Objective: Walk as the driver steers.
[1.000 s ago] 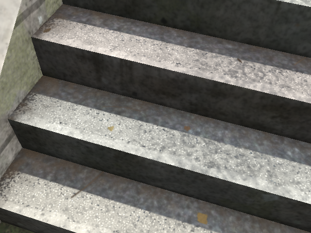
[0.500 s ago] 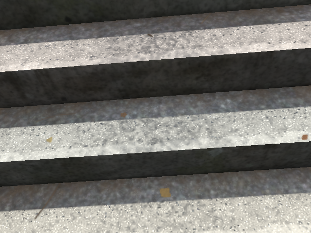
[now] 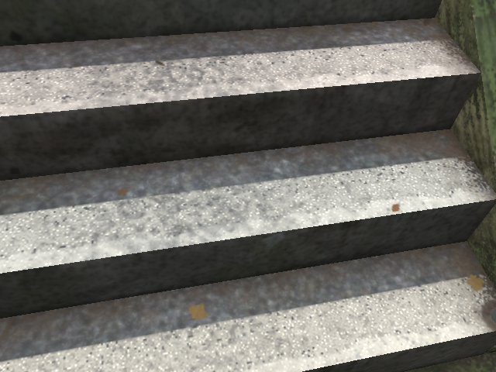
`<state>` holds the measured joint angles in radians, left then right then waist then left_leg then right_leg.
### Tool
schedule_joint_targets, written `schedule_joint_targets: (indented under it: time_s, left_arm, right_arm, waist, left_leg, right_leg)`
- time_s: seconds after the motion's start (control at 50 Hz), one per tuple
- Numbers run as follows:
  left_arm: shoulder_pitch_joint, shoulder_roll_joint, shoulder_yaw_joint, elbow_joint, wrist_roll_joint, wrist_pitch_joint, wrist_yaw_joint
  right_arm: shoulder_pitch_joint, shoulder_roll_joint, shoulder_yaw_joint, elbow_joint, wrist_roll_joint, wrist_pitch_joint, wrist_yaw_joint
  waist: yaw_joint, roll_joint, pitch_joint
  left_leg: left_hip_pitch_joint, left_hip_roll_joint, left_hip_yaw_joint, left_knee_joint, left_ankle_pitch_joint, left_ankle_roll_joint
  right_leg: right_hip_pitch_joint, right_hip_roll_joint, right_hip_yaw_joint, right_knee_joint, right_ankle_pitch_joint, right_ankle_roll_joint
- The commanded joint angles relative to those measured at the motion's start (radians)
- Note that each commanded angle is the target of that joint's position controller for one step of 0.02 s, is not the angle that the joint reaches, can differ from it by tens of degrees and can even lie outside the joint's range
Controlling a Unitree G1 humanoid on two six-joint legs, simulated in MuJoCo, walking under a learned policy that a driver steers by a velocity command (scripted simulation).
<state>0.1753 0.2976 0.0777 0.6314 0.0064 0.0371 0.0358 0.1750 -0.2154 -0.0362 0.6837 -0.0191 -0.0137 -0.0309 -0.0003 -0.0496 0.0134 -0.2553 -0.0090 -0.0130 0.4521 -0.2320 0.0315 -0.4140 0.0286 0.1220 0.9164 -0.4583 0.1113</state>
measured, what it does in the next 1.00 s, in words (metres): steps on the spot: right foot, then right foot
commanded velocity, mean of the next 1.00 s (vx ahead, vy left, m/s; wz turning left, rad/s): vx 0.11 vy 0.00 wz -0.04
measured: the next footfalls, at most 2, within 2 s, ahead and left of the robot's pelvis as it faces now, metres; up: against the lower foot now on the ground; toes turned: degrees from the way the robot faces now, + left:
right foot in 0.10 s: +0.01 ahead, -0.15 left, +0.00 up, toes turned +4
right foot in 0.84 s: +0.10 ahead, -0.12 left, +0.00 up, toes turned +1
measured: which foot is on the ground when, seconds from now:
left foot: down 0.00-1.00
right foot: up 0.00-0.08, down 0.10-0.66, up 0.68-0.82, down 0.84-1.00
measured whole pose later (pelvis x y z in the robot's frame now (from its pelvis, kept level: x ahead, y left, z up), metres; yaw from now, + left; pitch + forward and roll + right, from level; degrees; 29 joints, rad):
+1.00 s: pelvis +0.07 +0.00 +0.00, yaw +0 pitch -2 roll +0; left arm 0.16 0.22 0.01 0.88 0.01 -0.02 0.03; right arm 0.26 -0.20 0.01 0.91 -0.01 -0.03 -0.03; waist -0.01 0.00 0.04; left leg -0.05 -0.02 -0.01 0.40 -0.32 0.03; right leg -0.15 0.01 0.02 0.43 -0.25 0.00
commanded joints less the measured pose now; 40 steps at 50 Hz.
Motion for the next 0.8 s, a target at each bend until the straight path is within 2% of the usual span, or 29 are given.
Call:
schedule_joint_targets:
  time_s: [0.02,0.04,0.06,0.08,0.1,0.12,0.14,0.16,0.18,0.22,0.36,0.38,0.4,0.42,0.46,0.5,0.52,0.54,0.56,0.58,0.62,0.64,0.66,0.68,0.7,0.72,0.74,0.76,0.8]
  left_arm:
    - [-0.064,0.014,-0.01,-0.076,-0.008,-0.019,-0.004]
    - [-0.041,0.026,-0.005,-0.063,-0.011,-0.02,-0.004]
    - [-0.016,0.026,-0.004,-0.046,-0.009,-0.022,-0.005]
    - [-0.01,0.039,-0.003,-0.04,-0.002,-0.022,-0.004]
    - [0.005,0.083,0.003,-0.047,0.008,-0.021,0.003]
    - [0.01,0.147,0.017,-0.038,0.016,-0.019,0.007]
    - [0.013,0.099,0.013,-0.022,0.01,-0.021,-0.004]
    - [0.001,0.049,-0.001,-0.027,0.014,-0.027,-0.011]
    - [-0.007,0.029,-0.009,-0.023,0.021,-0.033,-0.013]
    - [-0.011,0.02,-0.014,-0.02,0.02,-0.047,-0.014]
    - [0.013,0.009,-0.024,-0.015,0.013,-0.065,-0.015]
    - [0.025,0.002,-0.027,-0.009,0.015,-0.065,-0.014]
    - [0.026,0.017,-0.03,0.007,0.04,-0.064,-0.021]
    - [0.022,0.024,-0.027,0.012,0.041,-0.063,-0.024]
    - [0.018,0.042,-0.023,0.024,0.034,-0.057,-0.027]
    - [0.036,0.062,-0.015,0.037,0.028,-0.052,-0.029]
    - [0.05,0.064,-0.013,0.025,-0.012,-0.06,-0.015]
    - [0.068,0.068,-0.014,0.035,-0.02,-0.067,-0.01]
    - [0.085,0.074,-0.012,0.043,-0.022,-0.074,-0.009]
    - [0.083,0.07,-0.013,0.044,-0.025,-0.083,-0.01]
    - [0.005,0.047,-0.019,0.023,-0.018,-0.093,-0.01]
    - [-0.033,0.022,-0.026,0.004,-0.017,-0.097,-0.007]
    - [-0.046,0.0,-0.033,-0.014,-0.005,-0.103,0.0]
    - [-0.04,0.01,-0.033,-0.017,0.008,-0.108,0.009]
    - [0.009,0.012,-0.032,0.04,0.032,-0.085,-0.004]
    - [0.017,-0.008,-0.033,0.049,0.025,-0.067,-0.007]
    - [0.017,-0.029,-0.041,0.06,0.017,-0.058,-0.012]
    - [0.01,-0.045,-0.048,0.071,0.006,-0.052,-0.014]
    - [0.048,-0.037,-0.051,0.122,0.002,-0.044,-0.013]
  right_arm:
    - [-0.019,-0.151,-0.034,-0.067,0.004,-0.004,0.0]
    - [-0.02,-0.154,-0.033,-0.067,0.01,-0.003,0.003]
    - [-0.017,-0.143,-0.028,-0.065,0.018,-0.005,0.006]
    - [0.017,-0.131,-0.023,-0.053,0.022,-0.014,0.009]
    - [0.038,-0.129,-0.018,-0.045,0.012,-0.03,0.017]
    - [0.06,-0.124,-0.017,-0.053,-0.006,-0.049,0.029]
    - [0.021,-0.117,-0.013,-0.048,-0.014,-0.056,0.029]
    - [-0.027,-0.117,-0.013,-0.052,-0.013,-0.054,0.027]
    - [-0.043,-0.103,-0.011,-0.052,-0.006,-0.049,0.022]
    - [-0.028,-0.099,-0.012,-0.049,-0.002,-0.035,0.012]
    - [0.007,-0.094,-0.016,-0.013,0.001,-0.028,0.006]
    - [0.017,-0.085,-0.013,-0.004,0.0,-0.026,0.004]
    - [0.039,-0.077,-0.006,0.018,-0.016,-0.006,0.022]
    - [0.038,-0.076,-0.009,0.022,-0.015,0.002,0.029]
    - [0.035,-0.081,-0.011,0.03,-0.015,0.002,0.033]
    - [0.039,-0.086,-0.012,0.032,-0.02,-0.005,0.034]
    - [0.02,-0.1,-0.019,0.025,0.029,-0.031,0.006]
    - [0.009,-0.093,-0.013,0.02,0.038,-0.051,-0.003]
    - [0.005,-0.083,-0.009,0.017,0.037,-0.067,-0.004]
    - [0.0,-0.068,-0.002,0.012,0.035,-0.083,0.0]
    - [0.083,-0.077,-0.005,0.043,0.036,-0.104,0.013]
    - [0.107,-0.105,-0.012,0.059,0.026,-0.11,0.02]
    - [0.129,-0.154,-0.027,0.068,0.022,-0.113,0.025]
    - [0.223,-0.196,-0.038,0.085,0.013,-0.11,0.03]
    - [0.262,-0.127,-0.009,0.103,-0.033,-0.082,0.015]
    - [0.236,-0.106,0.004,0.104,-0.034,-0.069,0.008]
    - [0.19,-0.109,0.007,0.106,-0.027,-0.057,0.002]
    - [0.133,-0.115,0.009,0.103,-0.019,-0.045,-0.005]
    - [0.068,-0.121,0.011,0.1,0.0,-0.034,-0.013]
  waist:
    - [-0.027,0.242,-0.11]
    - [-0.018,0.243,-0.103]
    - [-0.002,0.231,-0.088]
    - [-0.006,0.211,-0.079]
    - [-0.008,0.168,-0.097]
    - [-0.048,0.046,-0.114]
    - [-0.023,0.0,-0.116]
    - [-0.004,0.008,-0.081]
    - [-0.006,-0.003,-0.063]
    - [-0.013,-0.027,-0.021]
    - [-0.016,0.005,-0.007]
    - [-0.016,0.006,-0.031]
    - [-0.017,0.02,-0.024]
    - [-0.018,0.012,-0.012]
    - [-0.014,-0.02,0.015]
    - [-0.002,-0.059,0.044]
    - [0.018,-0.09,0.058]
    - [0.026,-0.102,0.074]
    - [0.029,-0.105,0.09]
    - [0.027,-0.097,0.098]
    - [-0.027,-0.085,0.076]
    - [-0.033,-0.006,0.065]
    - [-0.032,0.15,0.024]
    - [-0.069,0.274,-0.054]
    - [-0.079,0.261,-0.075]
    - [-0.047,0.182,-0.043]
    - [-0.022,0.154,-0.039]
    - [-0.004,0.173,-0.031]
    - [0.023,0.211,-0.062]
  left_leg:
    - [0.133,0.188,-0.164,-0.079,0.379,0.182]
    - [0.127,0.189,-0.174,-0.071,0.347,0.176]
    - [0.104,0.179,-0.175,-0.067,0.315,0.155]
    - [0.062,0.174,-0.186,-0.077,0.277,0.12]
    - [0.004,0.167,-0.181,-0.072,0.204,0.067]
    - [-0.042,0.105,-0.109,-0.059,0.113,0.021]
    - [0.009,0.054,-0.045,-0.046,0.015,-0.026]
    - [0.02,0.044,-0.036,-0.021,0.008,-0.045]
    - [0.027,0.045,-0.033,-0.01,0.016,-0.044]
    - [0.022,0.045,-0.034,0.001,0.033,-0.039]
    - [0.046,0.049,-0.039,0.013,0.056,-0.054]
    - [0.059,0.041,-0.028,0.013,0.024,-0.058]
    - [0.079,0.047,-0.031,0.003,0.048,-0.056]
    - [0.085,0.037,-0.022,0.009,0.029,-0.056]
    - [0.057,0.011,0.009,0.052,-0.035,-0.051]
    - [0.0,-0.013,0.041,0.103,-0.11,-0.043]
    - [-0.072,-0.019,0.051,0.151,-0.161,-0.041]
    - [-0.126,-0.01,0.049,0.181,-0.173,-0.033]
    - [-0.154,0.003,0.04,0.189,-0.173,-0.019]
    - [-0.137,0.012,0.029,0.171,-0.16,-0.005]
    - [-0.054,0.013,0.023,0.09,-0.114,0.028]
    - [0.01,0.018,-0.012,0.056,0.007,0.036]
    - [0.115,0.06,-0.096,0.026,0.27,0.062]
    - [0.293,0.155,-0.234,-0.016,0.553,0.135]
    - [0.317,0.309,-0.331,-0.06,0.893,0.179]
    - [0.299,0.319,-0.305,-0.052,0.989,0.202]
    - [0.286,0.29,-0.251,-0.048,0.974,0.179]
    - [0.253,0.236,-0.186,-0.044,0.94,0.137]
    - [0.198,0.163,-0.098,-0.03,0.908,0.076]
  right_leg:
    - [0.08,-0.014,-0.088,-0.267,0.012,0.0]
    - [0.124,-0.011,-0.098,-0.382,0.092,-0.013]
    - [0.189,-0.007,-0.105,-0.532,0.211,-0.034]
    - [0.26,-0.022,-0.072,-0.601,0.299,-0.061]
    - [0.352,-0.087,-0.006,-0.587,0.387,-0.091]
    - [0.378,-0.13,0.033,-0.474,0.478,-0.136]
    - [0.289,-0.111,0.024,-0.473,0.34,-0.169]
    - [0.233,-0.1,0.027,-0.498,0.261,-0.167]
    - [0.197,-0.091,0.024,-0.51,0.226,-0.154]
    - [0.155,-0.082,0.021,-0.515,0.225,-0.14]
    - [0.129,-0.077,0.024,-0.512,0.236,-0.145]
    - [0.136,-0.07,0.02,-0.525,0.171,-0.147]
    - [0.134,-0.097,0.051,-0.564,0.148,-0.139]
    - [0.123,-0.091,0.056,-0.583,0.078,-0.14]
    - [0.123,-0.088,0.073,-0.606,-0.032,-0.159]
    - [0.13,-0.112,0.116,-0.635,-0.135,-0.194]
    - [0.151,-0.134,0.152,-0.651,-0.186,-0.231]
    - [0.18,-0.179,0.209,-0.669,-0.212,-0.262]
    - [0.197,-0.212,0.253,-0.681,-0.204,-0.288]
    - [0.19,-0.226,0.268,-0.68,-0.148,-0.302]
    - [0.189,-0.179,0.176,-0.598,0.049,-0.273]
    - [0.167,-0.098,0.069,-0.495,0.223,-0.226]
    - [0.118,0.001,-0.06,-0.33,0.393,-0.157]
    - [-0.008,0.039,-0.101,-0.146,0.379,-0.092]
    - [-0.052,0.015,-0.099,-0.12,-0.047,-0.092]
    - [-0.038,-0.014,-0.081,-0.111,-0.109,-0.09]
    - [-0.01,-0.033,-0.082,-0.187,-0.097,-0.091]
    - [0.062,-0.034,-0.098,-0.291,-0.041,-0.094]
    - [0.233,0.005,-0.138,-0.433,0.185,-0.096]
